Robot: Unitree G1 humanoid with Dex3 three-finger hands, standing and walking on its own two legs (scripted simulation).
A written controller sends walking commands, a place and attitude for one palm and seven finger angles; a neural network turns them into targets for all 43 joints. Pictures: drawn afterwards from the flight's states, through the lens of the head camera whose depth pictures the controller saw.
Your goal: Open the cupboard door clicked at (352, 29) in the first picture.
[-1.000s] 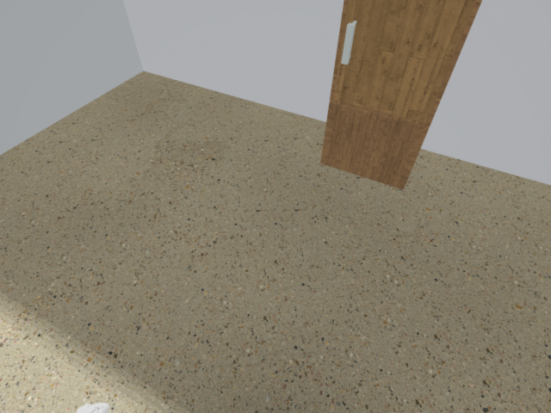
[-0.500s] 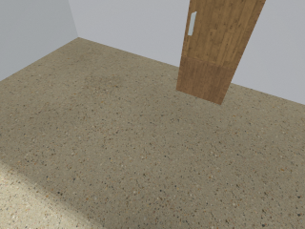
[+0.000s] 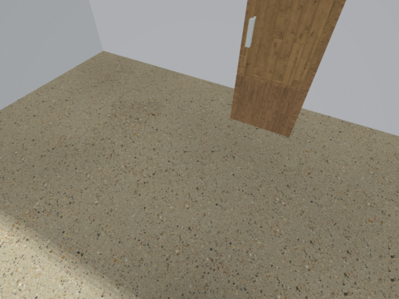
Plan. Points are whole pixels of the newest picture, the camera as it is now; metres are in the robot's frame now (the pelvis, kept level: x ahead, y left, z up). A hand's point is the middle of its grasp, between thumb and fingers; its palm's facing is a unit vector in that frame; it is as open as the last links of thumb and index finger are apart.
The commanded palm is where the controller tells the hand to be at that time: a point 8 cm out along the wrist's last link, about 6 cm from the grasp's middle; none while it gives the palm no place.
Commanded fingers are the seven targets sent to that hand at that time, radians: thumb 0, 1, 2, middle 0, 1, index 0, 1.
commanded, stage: look at it before walking up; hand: left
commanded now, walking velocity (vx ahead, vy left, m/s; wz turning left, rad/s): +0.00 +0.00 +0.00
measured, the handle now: (251, 31) +1.48 -0.21 -0.07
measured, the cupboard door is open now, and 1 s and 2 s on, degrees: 0 0 0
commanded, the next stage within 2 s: walk to a spot facing it in 0.44 s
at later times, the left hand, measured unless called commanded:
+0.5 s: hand out of the picture +0.07 +0.25 -0.16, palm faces -0.02 -0.94 -0.34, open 7.4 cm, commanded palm none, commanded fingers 0.00 0.90 0.90 -0.20 -0.30 -0.20 -0.30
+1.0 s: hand out of the picture +0.09 +0.19 -0.19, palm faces -0.04 -0.99 -0.13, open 7.4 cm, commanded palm none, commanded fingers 0.00 0.90 0.90 -0.20 -0.30 -0.20 -0.30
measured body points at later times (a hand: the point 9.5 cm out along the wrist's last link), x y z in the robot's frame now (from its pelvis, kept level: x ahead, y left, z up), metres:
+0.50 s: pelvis +0.00 +0.00 +0.00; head +0.01 +0.00 +0.45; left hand +0.07 +0.29 -0.13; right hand +0.09 -0.30 -0.13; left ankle +0.00 +0.12 -0.74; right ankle +0.00 -0.12 -0.74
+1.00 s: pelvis +0.10 +0.02 -0.01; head +0.11 +0.03 +0.44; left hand +0.10 +0.24 -0.17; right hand +0.00 -0.19 -0.15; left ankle +0.00 +0.12 -0.74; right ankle +0.08 -0.11 -0.69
